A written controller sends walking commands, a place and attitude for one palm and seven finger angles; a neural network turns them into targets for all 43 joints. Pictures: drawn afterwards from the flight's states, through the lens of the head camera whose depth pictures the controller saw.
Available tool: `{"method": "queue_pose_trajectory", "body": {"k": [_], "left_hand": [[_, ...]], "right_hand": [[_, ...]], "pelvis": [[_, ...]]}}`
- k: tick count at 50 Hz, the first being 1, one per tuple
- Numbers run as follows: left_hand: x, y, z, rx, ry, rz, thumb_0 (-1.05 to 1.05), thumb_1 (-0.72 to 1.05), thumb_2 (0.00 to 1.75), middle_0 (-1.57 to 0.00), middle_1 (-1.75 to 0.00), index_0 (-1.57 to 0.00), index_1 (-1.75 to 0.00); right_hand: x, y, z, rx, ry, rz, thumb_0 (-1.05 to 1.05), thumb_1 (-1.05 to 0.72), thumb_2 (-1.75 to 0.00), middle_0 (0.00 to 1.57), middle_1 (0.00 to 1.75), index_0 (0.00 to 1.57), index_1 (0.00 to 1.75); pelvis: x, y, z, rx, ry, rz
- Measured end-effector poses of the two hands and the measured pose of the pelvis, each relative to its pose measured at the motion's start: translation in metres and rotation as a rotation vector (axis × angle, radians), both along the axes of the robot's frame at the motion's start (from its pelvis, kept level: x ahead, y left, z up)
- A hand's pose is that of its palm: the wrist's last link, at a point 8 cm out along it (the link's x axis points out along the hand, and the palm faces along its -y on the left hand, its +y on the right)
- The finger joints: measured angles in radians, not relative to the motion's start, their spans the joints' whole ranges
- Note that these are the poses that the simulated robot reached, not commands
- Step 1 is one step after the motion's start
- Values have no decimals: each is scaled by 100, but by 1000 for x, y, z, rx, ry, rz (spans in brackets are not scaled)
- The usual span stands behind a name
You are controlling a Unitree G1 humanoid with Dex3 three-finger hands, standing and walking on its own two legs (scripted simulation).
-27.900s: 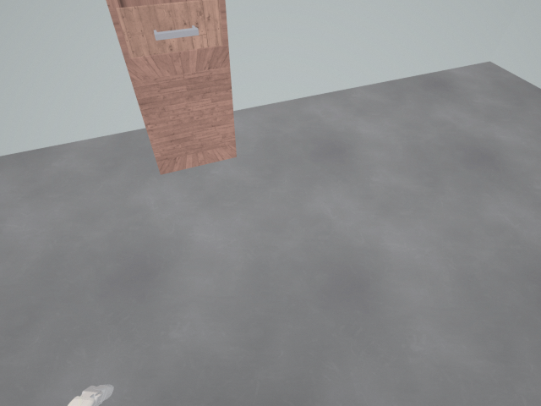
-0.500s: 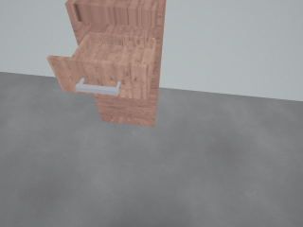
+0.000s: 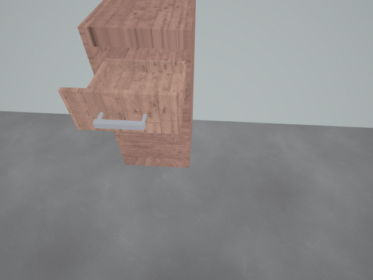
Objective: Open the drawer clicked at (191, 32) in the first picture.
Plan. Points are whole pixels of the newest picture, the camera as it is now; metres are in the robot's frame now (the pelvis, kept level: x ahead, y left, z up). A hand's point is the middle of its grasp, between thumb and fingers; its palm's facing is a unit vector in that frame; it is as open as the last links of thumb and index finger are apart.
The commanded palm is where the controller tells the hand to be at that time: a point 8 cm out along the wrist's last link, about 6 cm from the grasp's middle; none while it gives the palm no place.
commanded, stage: let the arm hang, fingers relaxed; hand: left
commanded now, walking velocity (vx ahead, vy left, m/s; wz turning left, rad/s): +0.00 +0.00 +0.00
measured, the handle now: (121, 120) +0.60 +0.25 -0.05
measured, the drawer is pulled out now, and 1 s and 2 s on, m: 0.30 0.30 0.30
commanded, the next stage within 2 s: look to check the result in 0.10 s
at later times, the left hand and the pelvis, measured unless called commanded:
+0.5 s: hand out of the picture +0.01 +0.17 -0.17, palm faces +0.01 -0.97 -0.23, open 7.4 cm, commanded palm none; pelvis +0.01 -0.01 +0.00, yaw +0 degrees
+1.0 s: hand out of the picture +0.07 +0.18 -0.16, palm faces -0.01 -0.96 -0.27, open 7.4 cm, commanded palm none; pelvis +0.02 -0.03 +0.00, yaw +0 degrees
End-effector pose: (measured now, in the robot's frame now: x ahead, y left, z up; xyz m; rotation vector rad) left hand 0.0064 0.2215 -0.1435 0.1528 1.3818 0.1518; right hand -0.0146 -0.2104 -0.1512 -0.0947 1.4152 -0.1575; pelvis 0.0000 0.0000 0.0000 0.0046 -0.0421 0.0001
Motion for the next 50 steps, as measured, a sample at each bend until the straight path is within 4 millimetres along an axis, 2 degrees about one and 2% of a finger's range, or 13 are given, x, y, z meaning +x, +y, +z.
{"method": "queue_pose_trajectory", "body": {"k": [9,18,41,50], "left_hand": [[-12,-3,0,4,47,11,0,90,90,-20,-30,-20,-30],[-12,-3,3,20,57,12,0,90,90,-20,-30,-20,-30],[41,1,10,61,-39,-24,0,90,90,-20,-30,-20,-30],[56,5,14,80,-52,-36,0,90,90,-20,-30,-20,-30]], "right_hand": [[-9,-3,0,1,38,-12,0,-90,-90,19,29,20,30],[-4,-11,-1,-2,36,-14,0,-90,-90,19,29,20,30],[37,-48,3,-49,-28,9,0,-90,-90,19,29,20,30],[49,-61,5,-66,-35,18,0,-90,-90,20,29,20,30]], "pelvis": [[2,-4,0,0,2,-2],[4,-9,0,0,4,-4],[15,-22,2,0,7,-7],[21,-26,2,0,13,-8]]}}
